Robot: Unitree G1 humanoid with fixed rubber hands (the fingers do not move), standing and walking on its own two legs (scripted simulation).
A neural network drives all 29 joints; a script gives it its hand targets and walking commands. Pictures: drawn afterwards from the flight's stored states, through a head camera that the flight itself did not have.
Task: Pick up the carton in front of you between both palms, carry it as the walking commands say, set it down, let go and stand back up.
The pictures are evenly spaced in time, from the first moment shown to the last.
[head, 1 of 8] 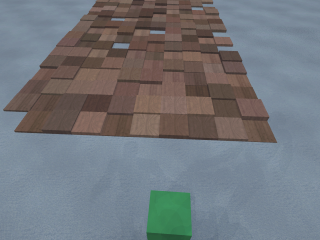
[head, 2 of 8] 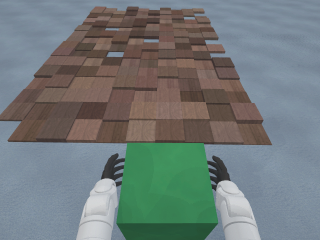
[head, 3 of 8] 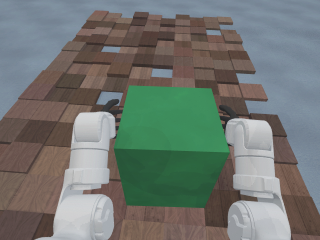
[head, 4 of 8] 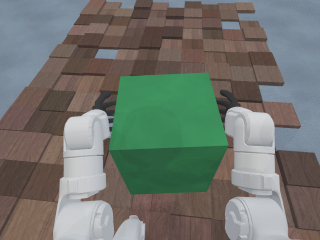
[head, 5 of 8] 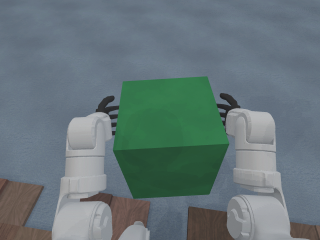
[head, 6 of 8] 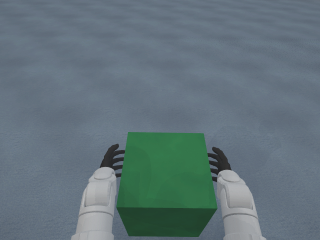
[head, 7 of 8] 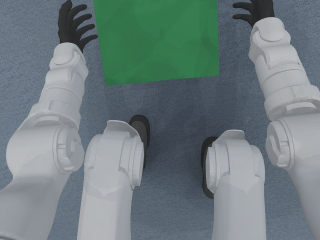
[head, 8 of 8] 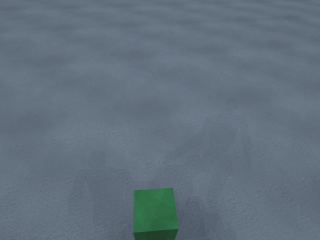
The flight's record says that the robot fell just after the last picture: no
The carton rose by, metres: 0.81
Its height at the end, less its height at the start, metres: +0.00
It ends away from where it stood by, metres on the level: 6.19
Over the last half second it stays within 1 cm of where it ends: yes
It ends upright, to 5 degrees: yes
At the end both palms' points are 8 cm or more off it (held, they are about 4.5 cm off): yes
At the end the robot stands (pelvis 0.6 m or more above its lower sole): yes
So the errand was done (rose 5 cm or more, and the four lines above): yes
